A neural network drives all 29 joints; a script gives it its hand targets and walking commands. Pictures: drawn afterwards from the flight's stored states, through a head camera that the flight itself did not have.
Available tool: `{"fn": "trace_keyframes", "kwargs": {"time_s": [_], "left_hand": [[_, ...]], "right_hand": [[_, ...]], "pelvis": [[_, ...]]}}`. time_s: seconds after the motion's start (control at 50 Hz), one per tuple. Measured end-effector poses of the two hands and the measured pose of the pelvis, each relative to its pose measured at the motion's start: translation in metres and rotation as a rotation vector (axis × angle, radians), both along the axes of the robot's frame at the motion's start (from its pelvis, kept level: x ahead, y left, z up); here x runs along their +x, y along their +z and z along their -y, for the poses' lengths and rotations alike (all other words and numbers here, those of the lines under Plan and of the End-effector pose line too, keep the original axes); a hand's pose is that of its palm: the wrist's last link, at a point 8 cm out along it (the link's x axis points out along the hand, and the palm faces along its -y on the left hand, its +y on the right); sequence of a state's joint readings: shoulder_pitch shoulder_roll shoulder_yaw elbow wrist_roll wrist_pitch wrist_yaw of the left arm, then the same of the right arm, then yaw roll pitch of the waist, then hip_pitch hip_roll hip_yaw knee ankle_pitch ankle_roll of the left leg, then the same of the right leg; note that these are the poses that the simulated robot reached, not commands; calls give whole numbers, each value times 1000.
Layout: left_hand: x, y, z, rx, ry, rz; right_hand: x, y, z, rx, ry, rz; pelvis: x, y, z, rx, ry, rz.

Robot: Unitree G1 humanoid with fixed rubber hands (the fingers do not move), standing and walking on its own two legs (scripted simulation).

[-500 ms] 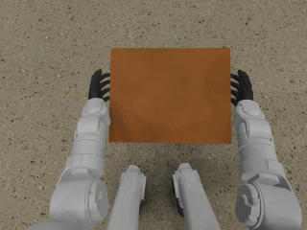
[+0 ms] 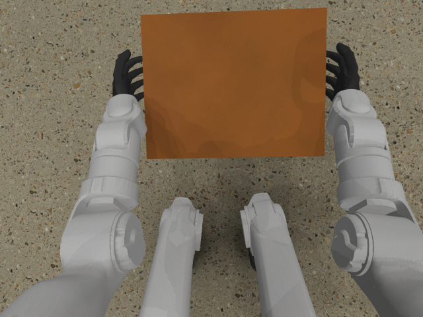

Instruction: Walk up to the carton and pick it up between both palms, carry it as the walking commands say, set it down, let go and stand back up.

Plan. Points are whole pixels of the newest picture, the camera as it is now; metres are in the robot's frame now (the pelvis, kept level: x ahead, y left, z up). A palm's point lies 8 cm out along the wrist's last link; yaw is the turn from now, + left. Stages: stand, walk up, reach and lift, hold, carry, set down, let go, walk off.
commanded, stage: set down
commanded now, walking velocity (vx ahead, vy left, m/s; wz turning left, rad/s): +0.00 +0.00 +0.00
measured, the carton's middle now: (230, 95) +0.51 -0.04 -0.17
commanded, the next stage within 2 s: none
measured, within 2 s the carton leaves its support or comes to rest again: rests again in 1.56 s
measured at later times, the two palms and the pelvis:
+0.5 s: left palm (143, 100) +0.52 +0.14 -0.19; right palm (319, 97) +0.50 -0.23 -0.19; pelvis -0.03 +0.00 -0.05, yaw -1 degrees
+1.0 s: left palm (155, 97) +0.55 +0.13 -0.26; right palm (312, 98) +0.52 -0.24 -0.26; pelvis -0.02 +0.01 -0.11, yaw -1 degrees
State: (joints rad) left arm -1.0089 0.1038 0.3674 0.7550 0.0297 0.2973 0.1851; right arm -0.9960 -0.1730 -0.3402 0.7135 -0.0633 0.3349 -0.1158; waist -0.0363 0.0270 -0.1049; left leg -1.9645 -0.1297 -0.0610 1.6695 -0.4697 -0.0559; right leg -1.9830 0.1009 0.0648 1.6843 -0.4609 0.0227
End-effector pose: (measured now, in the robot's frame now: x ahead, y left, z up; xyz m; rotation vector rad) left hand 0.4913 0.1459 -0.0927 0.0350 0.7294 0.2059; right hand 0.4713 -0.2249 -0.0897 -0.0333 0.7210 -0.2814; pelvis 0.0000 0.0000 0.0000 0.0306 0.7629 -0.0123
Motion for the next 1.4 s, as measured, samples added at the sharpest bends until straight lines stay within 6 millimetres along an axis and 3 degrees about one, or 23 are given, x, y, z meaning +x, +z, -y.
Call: {"fn": "trace_keyframes", "kwargs": {"time_s": [0.34,0.52,0.66,0.76,0.92,1.04,1.18,1.32,1.4], "left_hand": [[23,-54,6,39,-22,5],[27,-106,1,11,-5,46],[20,-146,-10,18,8,-6],[23,-151,-12,36,-8,-32],[49,-151,3,43,-46,0],[54,-179,14,36,-54,-7],[39,-220,7,33,-32,-95],[49,-210,-5,41,-47,-34],[58,-200,-7,47,-44,-17]], "right_hand": [[16,-67,6,11,-1,4],[26,-109,1,-1,1,45],[29,-145,-10,-1,17,-6],[30,-151,-12,-18,32,-33],[42,-154,2,-24,6,-1],[45,-180,14,-36,3,-8],[41,-219,9,-40,29,-95],[68,-206,-6,0,67,-22],[71,-204,-8,19,63,-4]], "pelvis": [[-15,-42,5,12,-14,118],[-31,-56,2,2,-19,270],[-32,-81,-2,-11,-10,251],[-30,-91,-5,-21,4,274],[-28,-106,-10,-29,9,262],[-24,-118,-7,-17,-6,253],[-13,-129,5,4,-8,228],[-10,-134,9,9,-4,240],[-11,-138,6,8,2,250]]}}
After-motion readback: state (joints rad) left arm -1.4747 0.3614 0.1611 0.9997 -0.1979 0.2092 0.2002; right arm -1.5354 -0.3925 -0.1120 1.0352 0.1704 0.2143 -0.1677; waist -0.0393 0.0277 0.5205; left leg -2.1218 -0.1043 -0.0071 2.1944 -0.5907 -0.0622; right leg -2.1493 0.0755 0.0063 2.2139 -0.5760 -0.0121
